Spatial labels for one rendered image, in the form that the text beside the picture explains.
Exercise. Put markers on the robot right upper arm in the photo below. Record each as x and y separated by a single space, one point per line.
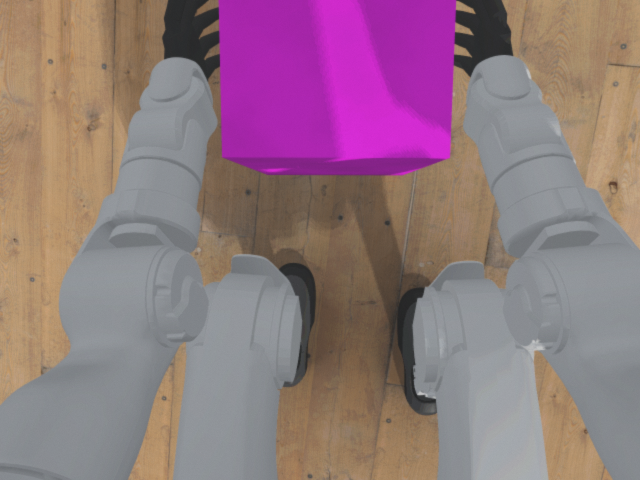
580 307

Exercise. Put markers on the robot left upper arm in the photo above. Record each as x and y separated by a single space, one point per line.
125 311

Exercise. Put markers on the robot right thigh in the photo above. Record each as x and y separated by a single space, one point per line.
489 422

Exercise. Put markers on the right robot foot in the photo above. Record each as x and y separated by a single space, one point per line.
421 404

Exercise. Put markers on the left robot forearm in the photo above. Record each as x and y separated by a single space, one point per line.
161 172

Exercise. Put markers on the carton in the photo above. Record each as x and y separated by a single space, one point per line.
336 87

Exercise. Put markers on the robot right hand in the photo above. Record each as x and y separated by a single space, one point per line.
491 33

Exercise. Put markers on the right robot forearm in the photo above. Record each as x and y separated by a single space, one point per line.
541 197

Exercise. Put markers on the robot left hand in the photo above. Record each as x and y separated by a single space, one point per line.
182 32

